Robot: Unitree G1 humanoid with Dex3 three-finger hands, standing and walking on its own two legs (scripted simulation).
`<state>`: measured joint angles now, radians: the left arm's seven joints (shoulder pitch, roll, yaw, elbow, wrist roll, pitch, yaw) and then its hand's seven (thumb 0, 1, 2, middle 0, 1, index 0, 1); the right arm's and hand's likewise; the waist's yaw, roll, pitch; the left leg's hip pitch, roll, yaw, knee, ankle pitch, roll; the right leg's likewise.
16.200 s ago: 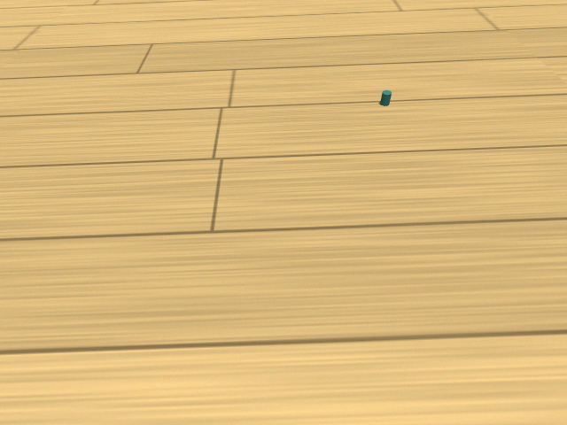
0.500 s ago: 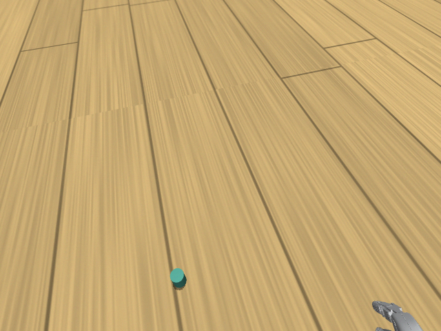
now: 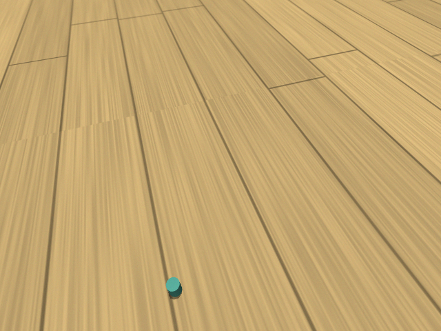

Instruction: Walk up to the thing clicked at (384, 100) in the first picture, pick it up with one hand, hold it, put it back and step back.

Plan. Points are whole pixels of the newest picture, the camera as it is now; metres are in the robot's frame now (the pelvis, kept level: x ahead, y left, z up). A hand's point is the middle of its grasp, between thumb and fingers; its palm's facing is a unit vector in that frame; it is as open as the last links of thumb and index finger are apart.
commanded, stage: walk up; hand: left
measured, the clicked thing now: (174, 287) +0.42 +0.24 -0.74
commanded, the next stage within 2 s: none
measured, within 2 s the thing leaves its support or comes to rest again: neither
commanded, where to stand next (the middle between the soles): +0.04 +0.00 m, yaw +0 degrees
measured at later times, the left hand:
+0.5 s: hand out of the picture +0.08 +0.26 -0.15, palm faces -0.01 -0.92 -0.38, open 7.4 cm
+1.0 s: hand out of the picture +0.06 +0.33 -0.18, palm faces -0.07 -0.94 -0.34, open 7.4 cm
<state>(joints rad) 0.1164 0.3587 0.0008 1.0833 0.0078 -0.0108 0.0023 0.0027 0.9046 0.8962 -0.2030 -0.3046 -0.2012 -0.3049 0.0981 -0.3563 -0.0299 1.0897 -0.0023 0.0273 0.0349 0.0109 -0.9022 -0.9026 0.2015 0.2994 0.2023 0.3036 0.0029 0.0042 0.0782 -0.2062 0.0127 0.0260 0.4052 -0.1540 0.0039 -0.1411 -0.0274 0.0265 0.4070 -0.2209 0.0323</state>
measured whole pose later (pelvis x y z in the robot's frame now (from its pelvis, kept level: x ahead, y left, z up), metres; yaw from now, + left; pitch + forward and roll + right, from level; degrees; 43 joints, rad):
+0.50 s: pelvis +0.00 +0.00 +0.00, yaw +0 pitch -2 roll +0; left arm 0.11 0.36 0.01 1.08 0.00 -0.01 0.02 0.00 0.90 0.90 -0.20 -0.30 -0.20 -0.31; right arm 0.08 -0.38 -0.05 1.06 -0.01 0.05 0.05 0.01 -0.90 -0.90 0.20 0.30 0.20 0.30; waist 0.00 0.02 0.09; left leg -0.24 0.02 0.03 0.44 -0.16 0.00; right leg -0.18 -0.02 0.03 0.43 -0.23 0.03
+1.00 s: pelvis -0.02 +0.04 -0.02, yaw -2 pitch -3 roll +0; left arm 0.18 0.48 0.10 0.88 0.05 0.11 -0.06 0.00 0.91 0.90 -0.20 -0.30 -0.20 -0.30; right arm 0.33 -0.37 -0.08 0.92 -0.02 -0.07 -0.06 0.01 -0.89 -0.90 0.21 0.30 0.21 0.30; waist 0.01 -0.12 0.14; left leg -0.18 0.04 -0.01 0.60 -0.37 -0.02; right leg -0.49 0.03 0.18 1.10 -0.38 0.00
